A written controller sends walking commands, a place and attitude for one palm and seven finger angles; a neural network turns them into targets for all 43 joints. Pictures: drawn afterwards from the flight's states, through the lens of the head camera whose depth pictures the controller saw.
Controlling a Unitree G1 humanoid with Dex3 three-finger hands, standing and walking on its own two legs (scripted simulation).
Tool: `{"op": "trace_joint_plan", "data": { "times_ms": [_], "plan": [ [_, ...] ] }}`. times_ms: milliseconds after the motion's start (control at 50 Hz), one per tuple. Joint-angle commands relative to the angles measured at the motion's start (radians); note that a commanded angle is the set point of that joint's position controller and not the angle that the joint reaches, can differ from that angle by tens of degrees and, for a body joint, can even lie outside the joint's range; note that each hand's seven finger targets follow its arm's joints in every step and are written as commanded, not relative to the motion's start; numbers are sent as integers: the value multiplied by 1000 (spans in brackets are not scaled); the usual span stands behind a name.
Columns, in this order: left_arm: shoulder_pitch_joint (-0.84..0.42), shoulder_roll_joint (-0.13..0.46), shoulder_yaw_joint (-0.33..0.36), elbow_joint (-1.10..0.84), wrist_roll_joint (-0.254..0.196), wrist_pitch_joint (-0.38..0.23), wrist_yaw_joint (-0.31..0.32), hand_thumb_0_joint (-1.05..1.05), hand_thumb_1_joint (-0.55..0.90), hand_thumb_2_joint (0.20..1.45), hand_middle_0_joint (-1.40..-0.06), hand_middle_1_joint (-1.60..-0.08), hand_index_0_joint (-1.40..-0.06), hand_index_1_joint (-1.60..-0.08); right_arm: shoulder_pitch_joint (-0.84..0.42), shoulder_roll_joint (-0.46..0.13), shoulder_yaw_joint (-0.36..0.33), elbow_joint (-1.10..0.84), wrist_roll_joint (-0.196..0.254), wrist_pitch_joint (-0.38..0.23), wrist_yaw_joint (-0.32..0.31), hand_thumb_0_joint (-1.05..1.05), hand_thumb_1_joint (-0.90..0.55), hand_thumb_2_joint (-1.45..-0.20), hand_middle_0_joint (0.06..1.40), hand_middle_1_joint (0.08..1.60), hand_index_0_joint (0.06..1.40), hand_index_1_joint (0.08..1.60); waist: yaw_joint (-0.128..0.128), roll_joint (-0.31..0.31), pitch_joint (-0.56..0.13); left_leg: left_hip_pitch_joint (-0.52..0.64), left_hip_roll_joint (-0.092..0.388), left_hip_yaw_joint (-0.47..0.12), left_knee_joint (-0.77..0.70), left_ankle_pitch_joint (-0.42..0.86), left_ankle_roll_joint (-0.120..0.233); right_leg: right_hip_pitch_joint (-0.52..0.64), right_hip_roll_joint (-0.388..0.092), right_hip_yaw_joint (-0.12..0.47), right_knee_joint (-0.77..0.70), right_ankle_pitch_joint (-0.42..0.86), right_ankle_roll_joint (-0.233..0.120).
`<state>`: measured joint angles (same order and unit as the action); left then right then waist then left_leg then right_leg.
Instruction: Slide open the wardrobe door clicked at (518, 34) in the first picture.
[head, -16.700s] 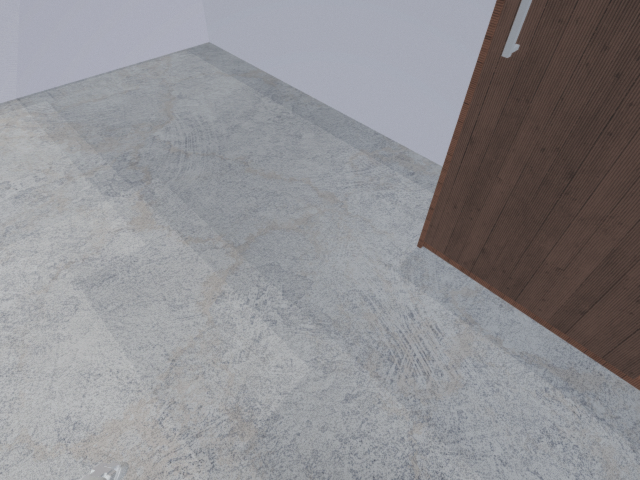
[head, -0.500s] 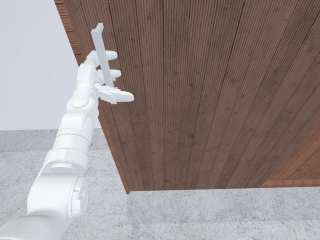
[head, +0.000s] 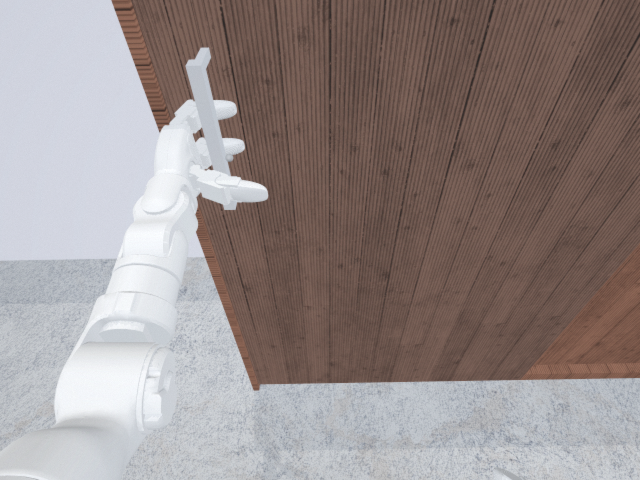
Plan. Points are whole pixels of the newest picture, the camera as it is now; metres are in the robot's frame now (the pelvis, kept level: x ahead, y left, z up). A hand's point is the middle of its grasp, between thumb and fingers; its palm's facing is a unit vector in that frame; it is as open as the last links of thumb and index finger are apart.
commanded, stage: grip the handle and tug to test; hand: left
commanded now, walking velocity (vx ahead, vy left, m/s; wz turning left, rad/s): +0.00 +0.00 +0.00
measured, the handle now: (218, 136) +0.51 +0.15 +0.19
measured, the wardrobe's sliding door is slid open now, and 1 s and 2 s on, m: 0.00 0.00 0.00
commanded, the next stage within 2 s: tug the door sideways, standing still in 1.50 s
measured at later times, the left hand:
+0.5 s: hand (232, 155) +0.46 +0.12 +0.19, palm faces +0.04 -1.00 +0.02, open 9.9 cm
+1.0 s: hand (228, 156) +0.45 +0.13 +0.20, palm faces +0.04 -1.00 +0.01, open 5.2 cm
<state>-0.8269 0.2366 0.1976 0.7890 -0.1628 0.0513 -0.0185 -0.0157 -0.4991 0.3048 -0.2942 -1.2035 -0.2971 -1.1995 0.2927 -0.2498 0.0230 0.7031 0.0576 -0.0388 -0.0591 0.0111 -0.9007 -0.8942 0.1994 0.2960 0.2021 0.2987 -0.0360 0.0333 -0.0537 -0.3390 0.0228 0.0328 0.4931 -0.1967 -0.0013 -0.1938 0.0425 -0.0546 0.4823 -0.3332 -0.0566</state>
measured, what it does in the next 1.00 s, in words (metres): stands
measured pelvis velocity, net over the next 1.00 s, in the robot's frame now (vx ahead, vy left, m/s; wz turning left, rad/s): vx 0.00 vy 0.00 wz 0.01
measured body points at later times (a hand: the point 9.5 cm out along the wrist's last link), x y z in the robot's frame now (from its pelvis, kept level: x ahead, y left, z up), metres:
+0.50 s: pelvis +0.00 +0.01 +0.00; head +0.01 +0.00 +0.45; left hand +0.45 +0.18 +0.20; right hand +0.09 -0.24 -0.12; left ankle +0.04 +0.13 -0.74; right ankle -0.05 -0.08 -0.74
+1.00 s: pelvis +0.00 +0.00 +0.00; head +0.01 -0.01 +0.45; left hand +0.44 +0.18 +0.20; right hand +0.11 -0.25 -0.12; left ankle +0.04 +0.13 -0.74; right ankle -0.05 -0.08 -0.74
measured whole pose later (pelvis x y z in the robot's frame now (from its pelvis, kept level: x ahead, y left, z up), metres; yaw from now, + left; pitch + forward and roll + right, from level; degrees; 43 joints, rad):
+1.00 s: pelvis +0.00 +0.00 +0.00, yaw +0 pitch +3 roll +0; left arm -0.84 0.23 0.17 0.77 -0.16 0.09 0.00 0.01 0.76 0.85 -0.41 -1.40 -0.43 -1.39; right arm 0.28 -0.25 0.02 0.70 0.05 -0.03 -0.06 0.01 -0.90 -0.89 0.20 0.30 0.20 0.30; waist -0.03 0.03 -0.05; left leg -0.34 0.02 0.03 0.49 -0.20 0.00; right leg -0.18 0.04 -0.06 0.47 -0.33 -0.05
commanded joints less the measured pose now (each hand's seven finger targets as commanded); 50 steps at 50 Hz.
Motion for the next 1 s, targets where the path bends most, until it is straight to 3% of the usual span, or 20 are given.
{"op": "trace_joint_plan", "data": {
  "times_ms": [0, 60, 220, 240, 280, 360, 380, 420, 460, 560, 580, 600, 660, 700, 740, 820, 880, 900, 940, 980],
  "plan": [
    [-522, 186, 30, -234, -2, -57, 1, 0, -500, 300, -300, -1200, -300, -1200, -32, -128, -45, -125, 1, -37, -10, 0, -900, -900, 200, 300, 200, 300, -9, -74, -288, 254, -31, -16, 6, 231, 65, -35, -25, 55, -67, 482, 59],
    [-555, 162, 4, -242, 4, -56, 1, 0, -500, 300, -300, -1200, -300, -1200, -24, -124, -47, -119, 2, -40, -9, 0, -900, -900, 200, 300, 200, 300, -15, -33, -292, 282, -26, -24, 10, 231, 60, -69, -19, 48, -70, 440, 50],
    [-569, 168, 19, -229, 5, -61, 29, 0, -127, 460, -340, -1253, -340, -1253, -11, -128, -49, -108, -2, -43, -10, 0, -900, -900, 200, 300, 200, 300, -16, -39, -317, 294, -20, -31, 6, 238, 56, -71, -14, 43, -67, 416, 46],
    [-577, 128, -15, -225, 6, -60, 25, 0, -80, 480, -345, -1260, -345, -1260, -12, -124, -49, -108, -1, -45, -9, 0, -900, -900, 200, 300, 200, 300, -26, -38, -305, 298, -21, -29, 8, 235, 57, -85, -13, 42, -69, 412, 47],
    [-555, 161, 12, -223, 10, -66, 32, 0, 13, 520, -355, -1273, -355, -1273, 2, -131, -51, -106, -6, -45, -7, 0, -900, -900, 200, 300, 200, 300, -16, -53, -320, 297, -18, -34, 6, 251, 56, -66, -13, 36, -67, 413, 44],
    [-530, 134, 2, -241, 5, -58, 28, 0, 200, 600, -375, -1300, -375, -1300, -11, -126, -51, -114, -2, -47, -4, 0, -900, -900, 200, 300, 200, 300, -11, -52, -322, 305, -18, -27, 5, 264, 55, -63, -10, 38, -66, 437, 44],
    [-525, 158, 18, -240, 3, -62, 31, 0, 247, 620, -380, -1307, -380, -1307, -3, -132, -53, -114, -4, -44, -6, 0, -900, -900, 200, 300, 200, 300, -12, -78, -323, 297, -17, -29, 5, 268, 57, -45, -12, 36, -67, 441, 45],
    [-534, 111, -24, -266, 7, -58, 26, 0, 340, 660, -390, -1320, -390, -1320, -16, -124, -51, -119, 1, -47, -2, 0, -900, -900, 200, 300, 200, 300, -15, -44, -310, 310, -17, -29, 3, 260, 55, -69, -9, 37, -68, 430, 44],
    [-526, 150, 13, -269, 8, -54, 31, 0, 433, 700, -400, -1333, -400, -1333, -12, -127, -53, -115, -2, -48, -4, 0, -900, -900, 200, 300, 200, 300, -8, -40, -314, 313, -15, -27, 5, 269, 56, -67, -9, 39, -70, 438, 43],
    [-492, 116, -9, -297, 3, -40, 27, 0, 667, 800, -425, -1367, -425, -1367, -23, -123, -52, -121, 0, -45, -2, 0, -900, -900, 200, 300, 200, 300, -3, -33, -319, 329, -16, -25, 5, 288, 55, -60, -8, 37, -72, 456, 42],
    [-490, 135, 1, -294, 2, -40, 29, 0, 713, 820, -430, -1373, -430, -1373, -18, -127, -51, -122, -3, -42, -5, 0, -900, -900, 200, 300, 200, 300, -8, -65, -310, 317, -17, -25, 3, 291, 58, -41, -10, 35, -74, 463, 45],
    [-486, 147, 13, -308, 2, -37, 29, 0, 760, 840, -435, -1380, -435, -1380, -27, -127, -51, -124, -1, -41, -4, 0, -900, -900, 200, 300, 200, 300, 2, -51, -315, 312, -18, -25, -2, 287, 57, -38, -10, 38, -72, 466, 43],
    [-515, 92, -42, -309, 4, -27, 22, 0, 900, 900, -450, -1400, -450, -1400, -31, -120, -50, -121, 1, -40, -5, 0, -900, -900, 200, 300, 200, 300, -17, -43, -290, 323, -16, -27, -2, 272, 55, -68, -9, 35, -77, 443, 44],
    [-508, 121, -15, -305, 0, -21, 26, 0, 900, 900, -450, -1400, -450, -1400, -34, -125, -51, -121, 1, -39, -8, 0, -900, -900, 200, 300, 200, 300, -12, -47, -291, 318, -18, -27, -2, 263, 57, -64, -11, 40, -83, 438, 46],
    [-531, 93, -37, -306, 1, -16, 26, 0, 900, 900, -450, -1400, -450, -1400, -34, -121, -50, -120, 1, -39, -9, 0, -900, -900, 200, 300, 200, 300, -19, -48, -296, 330, -20, -29, 3, 275, 57, -71, -10, 37, -80, 447, 44],
    [-554, 116, -25, -256, 0, -10, 24, 0, 900, 900, -450, -1400, -450, -1400, -31, -125, -47, -111, -1, -34, -13, 0, -900, -900, 200, 300, 200, 300, -28, -68, -270, 298, -24, -26, 1, 245, 60, -73, -15, 44, -87, 440, 51],
    [-542, 162, 9, -239, 3, -16, 24, 0, 900, 900, -450, -1400, -450, -1400, -20, -129, -47, -109, -5, -27, -14, 0, -900, -900, 200, 300, 200, 300, -16, -75, -295, 282, -28, -28, 1, 251, 60, -37, -22, 44, -80, 452, 49],
    [-551, 147, 0, -250, 4, -19, 21, 0, 900, 900, -450, -1400, -450, -1400, -32, -124, -46, -113, -3, -28, -13, 0, -900, -900, 200, 300, 200, 300, -16, -38, -300, 291, -30, -26, 4, 257, 60, -50, -21, 49, -77, 465, 49],
    [-547, 126, -12, -226, -2, -20, 16, 0, 900, 900, -450, -1400, -450, -1400, -29, -121, -45, -110, -3, -29, -12, 0, -900, -900, 200, 300, 200, 300, -21, -54, -288, 288, -30, -25, 6, 246, 59, -61, -20, 45, -79, 456, 50],
    [-530, 161, 14, -208, -5, -27, 17, 0, 900, 900, -450, -1400, -450, -1400, -21, -128, -45, -110, -4, -25, -14, 0, -900, -900, 200, 300, 200, 300, -19, -90, -282, 266, -29, -26, 5, 235, 62, -42, -23, 46, -82, 449, 53]
  ]
}}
